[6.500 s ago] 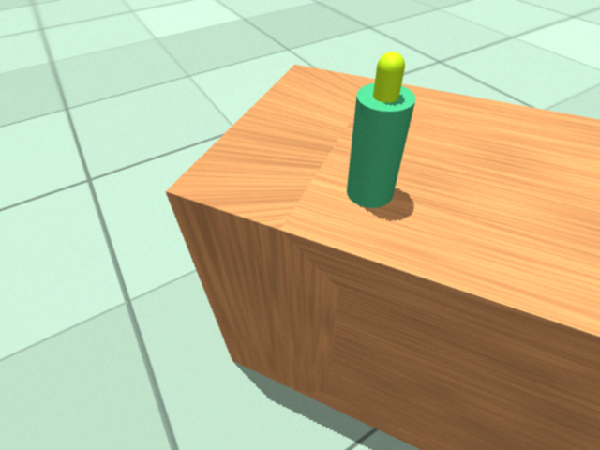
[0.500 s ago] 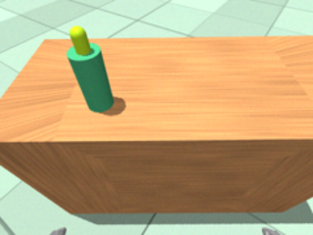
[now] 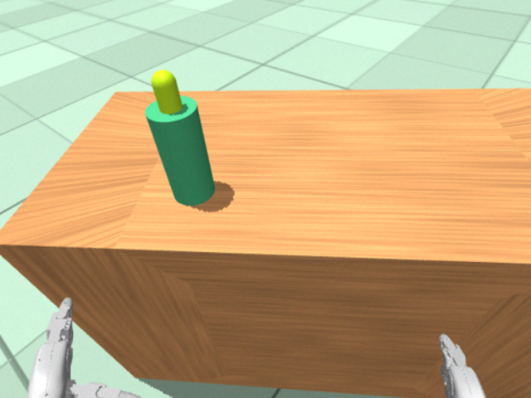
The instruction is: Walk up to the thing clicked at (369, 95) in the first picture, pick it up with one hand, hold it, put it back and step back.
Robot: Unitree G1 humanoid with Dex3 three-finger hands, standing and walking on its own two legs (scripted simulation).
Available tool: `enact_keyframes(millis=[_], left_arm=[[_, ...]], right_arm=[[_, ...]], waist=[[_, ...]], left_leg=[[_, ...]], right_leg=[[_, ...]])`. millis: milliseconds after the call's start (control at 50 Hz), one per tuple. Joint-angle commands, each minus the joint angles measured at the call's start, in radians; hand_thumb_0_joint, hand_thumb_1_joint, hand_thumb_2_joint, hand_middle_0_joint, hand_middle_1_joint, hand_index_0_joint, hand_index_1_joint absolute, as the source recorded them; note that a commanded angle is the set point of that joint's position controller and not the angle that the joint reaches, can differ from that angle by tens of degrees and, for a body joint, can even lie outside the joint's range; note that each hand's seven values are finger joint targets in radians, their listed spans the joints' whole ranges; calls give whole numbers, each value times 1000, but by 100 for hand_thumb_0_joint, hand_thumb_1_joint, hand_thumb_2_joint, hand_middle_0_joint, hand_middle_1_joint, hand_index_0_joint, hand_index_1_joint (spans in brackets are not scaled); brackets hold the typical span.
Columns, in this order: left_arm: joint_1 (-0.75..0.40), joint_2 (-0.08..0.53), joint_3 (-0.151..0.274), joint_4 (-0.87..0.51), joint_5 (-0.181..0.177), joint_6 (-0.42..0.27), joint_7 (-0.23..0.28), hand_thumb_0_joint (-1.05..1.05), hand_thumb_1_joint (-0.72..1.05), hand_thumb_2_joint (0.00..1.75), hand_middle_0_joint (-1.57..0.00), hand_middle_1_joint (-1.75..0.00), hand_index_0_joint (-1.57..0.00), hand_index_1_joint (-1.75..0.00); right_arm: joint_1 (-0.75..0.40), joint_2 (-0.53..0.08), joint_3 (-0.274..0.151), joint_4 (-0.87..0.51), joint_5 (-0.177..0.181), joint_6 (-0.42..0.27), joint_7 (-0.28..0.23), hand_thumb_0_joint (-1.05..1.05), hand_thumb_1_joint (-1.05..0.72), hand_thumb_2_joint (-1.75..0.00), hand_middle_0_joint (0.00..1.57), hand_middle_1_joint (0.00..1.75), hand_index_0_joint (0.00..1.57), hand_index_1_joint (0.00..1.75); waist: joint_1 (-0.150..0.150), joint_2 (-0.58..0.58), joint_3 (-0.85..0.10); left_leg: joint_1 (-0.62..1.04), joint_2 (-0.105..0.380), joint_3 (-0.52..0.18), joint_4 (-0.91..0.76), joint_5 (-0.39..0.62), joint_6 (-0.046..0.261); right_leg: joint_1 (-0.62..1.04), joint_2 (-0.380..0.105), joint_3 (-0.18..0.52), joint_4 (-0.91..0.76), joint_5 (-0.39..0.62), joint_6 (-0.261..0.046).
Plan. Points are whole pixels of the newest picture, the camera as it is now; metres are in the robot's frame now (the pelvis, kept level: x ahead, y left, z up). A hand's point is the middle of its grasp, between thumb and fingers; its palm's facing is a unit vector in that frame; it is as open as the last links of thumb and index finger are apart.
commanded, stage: rise first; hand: left
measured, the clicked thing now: (180, 140) +0.51 +0.18 +0.15
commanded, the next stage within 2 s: go down in 1.36 s
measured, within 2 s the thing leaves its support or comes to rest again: neither
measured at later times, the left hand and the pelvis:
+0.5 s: hand (62, 344) +0.17 +0.26 +0.11, palm faces +0.35 -0.83 -0.43, open 17.6 cm; pelvis -0.01 -0.01 +0.00, yaw +1 degrees
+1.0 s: hand (33, 326) +0.17 +0.25 +0.17, palm faces +0.41 -0.79 -0.45, open 17.6 cm; pelvis -0.02 -0.01 +0.00, yaw +1 degrees
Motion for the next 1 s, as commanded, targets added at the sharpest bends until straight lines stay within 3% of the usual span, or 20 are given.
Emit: enact_keyframes(millis=[0, 80, 100, 120, 160, 200, 260, 400, 480, 520, 540, 580, 600, 680, 720, 760, 800, 860, 900, 980], left_arm=[[28, 173, 118, -276, -5, -69, -10, 0, -52, 0, -3, -4, -4, -3], [11, 172, 128, -405, -8, -93, -31, 0, -52, 0, -3, -3, -3, -3], [-18, 190, 150, -467, -9, -109, -29, 0, -53, 0, -3, -3, -3, -3], [25, 198, 169, -386, -6, -102, -27, 0, -53, 0, -3, -3, -3, -3], [-12, 216, 183, -495, -6, -125, -25, 0, -53, 0, -3, -3, -3, -3], [27, 202, 183, -502, -5, -137, -24, 0, -54, 0, -3, -3, -3, -3], [36, 220, 218, -530, -2, -156, -22, 0, -54, 0, -3, -3, -3, -3], [50, 217, 236, -585, -6, -202, -40, 0, -54, 0, -3, -2, -3, -3], [22, 234, 256, -611, -9, -221, -43, 0, -55, 0, -3, -2, -3, -3], [36, 228, 253, -622, -7, -230, -43, 0, -55, 1, -3, -2, -2, -3], [24, 238, 263, -624, -9, -234, -43, 0, -55, 1, -3, -2, -2, -3], [40, 238, 268, -624, -7, -243, -45, 0, -55, 1, -3, -3, -3, -3], [11, 245, 278, -636, -9, -247, -46, 0, -54, 1, -3, -2, -2, -3], [3, 252, 291, -648, -11, -265, -46, 0, -55, 2, -2, -2, -1, -3], [-8, 252, 291, -647, -11, -269, -47, 0, -55, 3, -3, -3, -2, -4], [-19, 250, 289, -658, -12, -279, -46, 0, -57, 3, -3, -2, -2, -4], [-38, 256, 298, -687, -13, -287, -45, 0, -57, 3, -3, -3, -2, -4], [-27, 267, 315, -653, -15, -293, -45, 0, -58, 4, -4, -4, -3, -5], [-38, 257, 303, -691, -10, -304, -48, 0, -57, 4, -4, -3, -3, -5], [-38, 272, 325, -685, -12, -309, -45, 0, -58, 6, -4, -3, -2, -5]], right_arm=[[33, -136, -76, -122, 5, -44, 3, 0, 53, -1, 5, 5, 5, 5], [-42, -98, -46, -179, 5, -44, 22, 0, 54, -1, 5, 5, 5, 5], [-112, -142, -84, -237, 3, -54, 16, 0, 54, -1, 5, 5, 5, 5], [-31, -146, -100, -129, -3, -44, 12, 0, 54, -1, 5, 5, 5, 5], [-109, -170, -105, -221, -5, -55, 9, 0, 54, -1, 5, 5, 5, 5], [-79, -125, -86, -140, -9, -49, 10, 0, 54, -1, 5, 5, 5, 5], [-69, -158, -123, -125, -14, -53, 4, 0, 54, -1, 5, 5, 5, 5], [-83, -102, -90, -112, -10, -63, 13, 0, 55, -1, 5, 5, 5, 5], [-83, -179, -153, -114, -13, -69, 7, 0, 54, -1, 5, 5, 5, 5], [-73, -111, -105, -93, -8, -72, 15, 0, 54, -1, 5, 5, 5, 5], [-104, -190, -170, -156, -9, -79, 6, 0, 55, -1, 5, 5, 5, 5], [-46, -97, -100, -63, -7, -70, 15, 0, 54, -2, 5, 5, 5, 5], [-62, -140, -139, -100, -9, -76, 12, 0, 55, -1, 5, 5, 5, 5], [-89, -165, -153, -122, -7, -86, 14, 0, 56, -2, 5, 5, 5, 5], [-53, -109, -116, -65, -5, -83, 17, 0, 55, -2, 5, 5, 5, 5], [-104, -178, -169, -123, -6, -95, 11, 0, 54, -2, 5, 5, 5, 5], [-84, -98, -99, -93, -2, -92, 21, 0, 54, -2, 5, 5, 5, 5], [-73, -167, -166, -77, -6, -96, 14, 0, 53, -3, 5, 5, 5, 5], [-84, -124, -126, -108, -5, -101, 21, 0, 53, -3, 5, 5, 5, 5], [-89, -142, -139, -123, -4, -104, 20, 0, 53, -4, 5, 5, 5, 5]], waist=[[-9, -22, -5], [9, -12, -27], [11, -11, -67], [4, -9, -30], [8, -4, -77], [26, 3, -36], [23, -3, -28], [23, -24, -33], [13, -14, -16], [27, -6, -5], [9, -31, -29], [29, 3, 1], [16, -17, -9], [20, -14, -5], [23, 8, 10], [19, -18, 0], [38, 6, 12], [23, -16, 10], [32, 1, -26], [34, -13, -38]], left_leg=[[17, -20, 74, -77, 221, 22], [28, -24, 74, -72, 241, 24], [45, -23, 71, -71, 247, 24], [36, -22, 72, -73, 238, 24], [58, -25, 70, -71, 235, 24], [38, -29, 72, -70, 228, 25], [37, -26, 67, -77, 206, 24], [51, -35, 72, -72, 206, 32], [48, -31, 65, -83, 172, 28], [38, -35, 66, -86, 165, 29], [51, -34, 66, -81, 169, 31], [43, -38, 70, -84, 172, 31], [44, -34, 65, -82, 175, 30], [44, -37, 65, -90, 144, 30], [42, -39, 67, -93, 139, 30], [41, -35, 63, -98, 118, 30], [26, -38, 61, -103, 106, 30], [30, -41, 66, -98, 95, 32], [44, -40, 65, -96, 121, 31], [49, -35, 60, -90, 159, 29]], right_leg=[[4, 38, -97, -65, 195, -38], [29, 29, -92, -63, 215, -34], [44, 29, -91, -59, 217, -35], [29, 31, -90, -62, 208, -35], [53, 29, -87, -62, 199, -35], [46, 24, -90, -63, 194, -35], [41, 30, -94, -64, 172, -37], [36, 20, -92, -68, 184, -26], [26, 26, -95, -72, 144, -32], [28, 23, -94, -72, 137, -31], [28, 22, -91, -75, 144, -28], [23, 17, -90, -76, 147, -30], [27, 21, -92, -73, 150, -29], [24, 23, -93, -76, 117, -30], [13, 21, -94, -79, 113, -29], [17, 24, -94, -78, 94, -31], [19, 23, -97, -81, 76, -33], [10, 19, -91, -87, 71, -28], [27, 19, -92, -80, 97, -31], [45, 23, -95, -68, 134, -30]])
